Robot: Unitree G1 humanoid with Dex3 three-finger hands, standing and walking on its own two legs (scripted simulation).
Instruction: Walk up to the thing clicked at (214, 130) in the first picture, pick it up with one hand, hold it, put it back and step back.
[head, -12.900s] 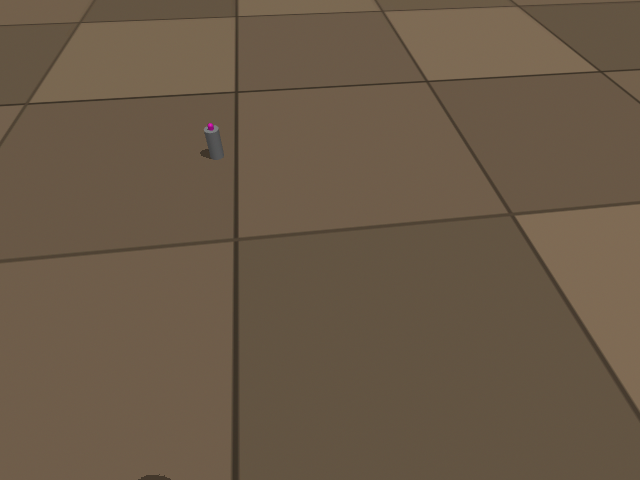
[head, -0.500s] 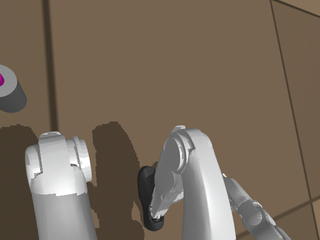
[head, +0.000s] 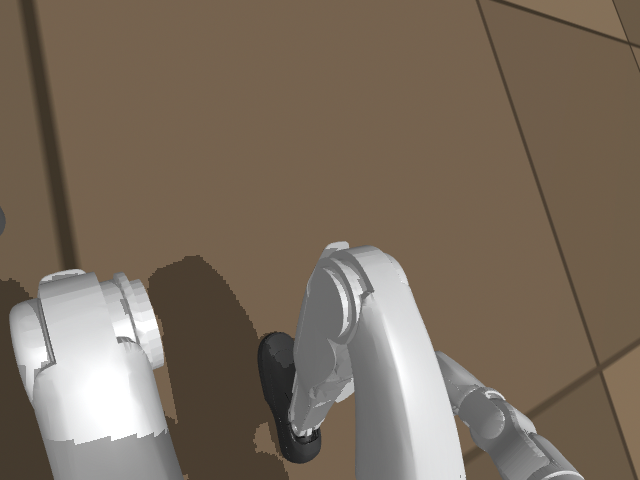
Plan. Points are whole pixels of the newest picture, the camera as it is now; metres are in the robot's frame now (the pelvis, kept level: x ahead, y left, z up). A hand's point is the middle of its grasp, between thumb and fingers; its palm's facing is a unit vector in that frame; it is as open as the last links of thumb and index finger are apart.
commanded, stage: close in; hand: left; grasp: from the side
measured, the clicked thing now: out of the picture +0.43 +0.32 -0.19
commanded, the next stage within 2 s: rest palm in 0.18 s
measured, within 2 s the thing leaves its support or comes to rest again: leaves its support in 1.42 s
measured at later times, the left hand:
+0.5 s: hand out of the picture +0.40 +0.31 -0.16, palm faces +0.36 -0.93 +0.02, open 16.3 cm
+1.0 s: hand out of the picture +0.42 +0.32 -0.16, palm faces +0.40 -0.92 +0.00, open 9.5 cm
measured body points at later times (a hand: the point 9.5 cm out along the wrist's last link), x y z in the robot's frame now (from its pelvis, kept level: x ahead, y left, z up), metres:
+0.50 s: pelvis +0.00 +0.00 +0.00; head +0.21 +0.19 +0.34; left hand +0.38 +0.36 -0.16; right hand +0.18 -0.24 -0.03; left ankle +0.09 +0.13 -0.24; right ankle +0.14 -0.12 -0.24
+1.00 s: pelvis +0.00 +0.00 +0.00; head +0.22 +0.19 +0.34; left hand +0.40 +0.36 -0.16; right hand +0.17 -0.24 -0.03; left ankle +0.09 +0.13 -0.24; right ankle +0.14 -0.12 -0.24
